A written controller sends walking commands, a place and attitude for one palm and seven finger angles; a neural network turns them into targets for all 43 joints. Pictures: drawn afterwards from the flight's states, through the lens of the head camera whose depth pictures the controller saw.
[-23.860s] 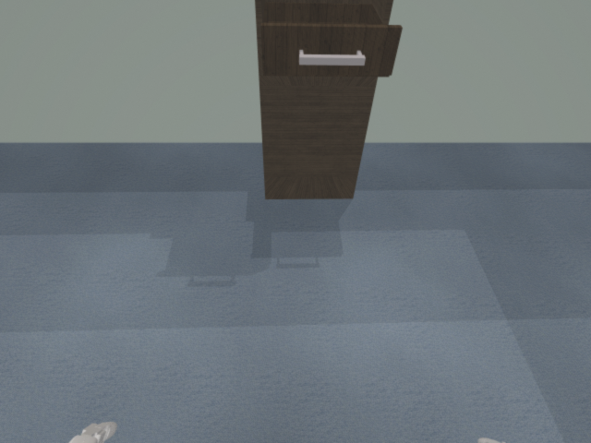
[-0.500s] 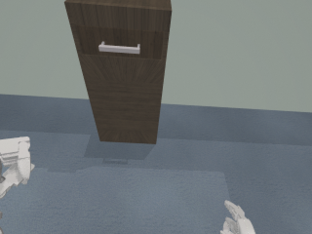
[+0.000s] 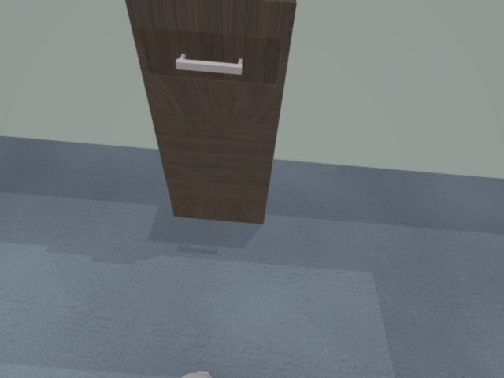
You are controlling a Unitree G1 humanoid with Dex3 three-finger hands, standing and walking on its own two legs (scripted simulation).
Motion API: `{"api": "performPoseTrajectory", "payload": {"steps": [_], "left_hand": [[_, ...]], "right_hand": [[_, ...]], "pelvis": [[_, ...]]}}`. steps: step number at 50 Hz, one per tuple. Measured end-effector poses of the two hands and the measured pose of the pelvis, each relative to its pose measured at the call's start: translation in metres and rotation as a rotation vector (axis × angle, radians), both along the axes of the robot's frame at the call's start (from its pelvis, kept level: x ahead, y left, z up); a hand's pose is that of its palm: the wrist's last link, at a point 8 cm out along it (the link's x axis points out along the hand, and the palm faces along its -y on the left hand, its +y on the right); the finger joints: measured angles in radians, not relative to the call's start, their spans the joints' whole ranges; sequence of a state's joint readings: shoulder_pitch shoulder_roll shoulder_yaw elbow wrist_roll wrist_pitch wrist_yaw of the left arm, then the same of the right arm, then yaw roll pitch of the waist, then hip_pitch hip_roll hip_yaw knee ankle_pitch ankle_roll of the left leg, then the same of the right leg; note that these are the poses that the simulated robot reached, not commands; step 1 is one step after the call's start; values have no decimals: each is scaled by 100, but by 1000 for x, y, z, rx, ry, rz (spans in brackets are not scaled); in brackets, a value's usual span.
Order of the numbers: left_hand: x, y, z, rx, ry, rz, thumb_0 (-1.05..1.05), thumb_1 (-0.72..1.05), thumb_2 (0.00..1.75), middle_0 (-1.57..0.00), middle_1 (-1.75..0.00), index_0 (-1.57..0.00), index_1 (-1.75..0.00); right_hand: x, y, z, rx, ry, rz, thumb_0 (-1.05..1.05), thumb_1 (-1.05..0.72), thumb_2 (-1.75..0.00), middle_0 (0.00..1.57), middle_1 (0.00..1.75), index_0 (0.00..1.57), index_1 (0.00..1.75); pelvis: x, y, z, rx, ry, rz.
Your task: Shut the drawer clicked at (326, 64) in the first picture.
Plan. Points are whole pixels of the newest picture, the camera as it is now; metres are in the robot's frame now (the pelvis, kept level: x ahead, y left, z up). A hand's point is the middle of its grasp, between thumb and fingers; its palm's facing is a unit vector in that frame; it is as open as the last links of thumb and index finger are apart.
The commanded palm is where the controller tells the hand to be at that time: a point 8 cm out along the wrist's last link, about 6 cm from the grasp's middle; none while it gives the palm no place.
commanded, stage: let the arm hang, fingers relaxed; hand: left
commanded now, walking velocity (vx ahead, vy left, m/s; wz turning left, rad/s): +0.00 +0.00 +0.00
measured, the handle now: (210, 63) +0.89 +0.15 +0.06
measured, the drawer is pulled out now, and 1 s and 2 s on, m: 0.00 0.00 0.00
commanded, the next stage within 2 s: look to check the result in 0.80 s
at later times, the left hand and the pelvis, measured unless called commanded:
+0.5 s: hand out of the picture +0.01 +0.22 -0.16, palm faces +0.02 -0.96 -0.27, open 7.1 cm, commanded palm none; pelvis +0.00 +0.01 +0.01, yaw -1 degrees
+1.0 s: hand out of the picture +0.07 +0.21 -0.14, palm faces -0.01 -0.95 -0.30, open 7.4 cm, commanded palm none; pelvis +0.03 -0.01 +0.02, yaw -1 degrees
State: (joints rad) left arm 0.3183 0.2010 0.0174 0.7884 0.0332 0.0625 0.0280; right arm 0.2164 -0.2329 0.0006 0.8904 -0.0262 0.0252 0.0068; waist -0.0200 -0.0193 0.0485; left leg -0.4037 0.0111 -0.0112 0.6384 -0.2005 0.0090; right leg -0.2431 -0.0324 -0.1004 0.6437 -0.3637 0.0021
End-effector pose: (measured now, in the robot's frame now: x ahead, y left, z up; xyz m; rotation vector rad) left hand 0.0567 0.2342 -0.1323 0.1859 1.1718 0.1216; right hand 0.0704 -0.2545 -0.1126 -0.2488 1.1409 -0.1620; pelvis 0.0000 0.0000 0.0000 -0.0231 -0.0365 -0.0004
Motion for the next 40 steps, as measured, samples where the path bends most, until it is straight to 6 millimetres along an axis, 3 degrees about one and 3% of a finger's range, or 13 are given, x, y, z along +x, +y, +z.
{"api": "performPoseTrajectory", "payload": {"steps": [3,7,11,15,19,30,35,40], "left_hand": [[-36,10,-7,-3,105,60,2,90,90,-99,-120,-99,-120],[-80,22,0,20,222,95,2,90,90,-84,-103,-83,-103],[-111,32,12,60,307,116,1,91,90,-68,-85,-68,-85],[-121,39,17,87,348,121,1,91,90,-53,-67,-52,-67],[-107,41,12,90,330,112,1,91,90,-38,-51,-38,-51],[-18,28,13,47,138,46,1,91,90,-22,-32,-22,-32],[1,23,17,50,113,26,1,91,90,-21,-30,-20,-31],[7,21,19,63,118,22,1,91,90,-20,-30,-20,-30]], "right_hand": [[-33,3,-2,-5,127,-7,1,-90,-90,20,30,20,29],[-63,9,-6,16,233,-24,1,-90,-90,20,30,20,29],[-74,13,-13,45,263,-46,1,-90,-90,20,30,20,29],[-74,15,-18,63,255,-68,1,-90,-90,20,30,20,29],[-73,18,-22,68,242,-88,0,-90,-90,20,30,20,29],[-59,22,-14,68,232,-87,0,-90,-90,20,30,20,29],[-41,13,-12,62,194,-89,0,-90,-90,20,30,20,29],[-25,2,-11,53,167,-84,0,-90,-90,20,30,20,29]], "pelvis": [[-2,-1,4,-9,4,12],[-4,0,9,-11,8,17],[-5,1,12,-6,3,12],[-4,2,12,-6,-7,5],[-1,5,10,-7,-19,-1],[8,6,17,15,2,-12],[13,3,18,18,2,-15],[17,-2,19,18,-1,-18]]}}
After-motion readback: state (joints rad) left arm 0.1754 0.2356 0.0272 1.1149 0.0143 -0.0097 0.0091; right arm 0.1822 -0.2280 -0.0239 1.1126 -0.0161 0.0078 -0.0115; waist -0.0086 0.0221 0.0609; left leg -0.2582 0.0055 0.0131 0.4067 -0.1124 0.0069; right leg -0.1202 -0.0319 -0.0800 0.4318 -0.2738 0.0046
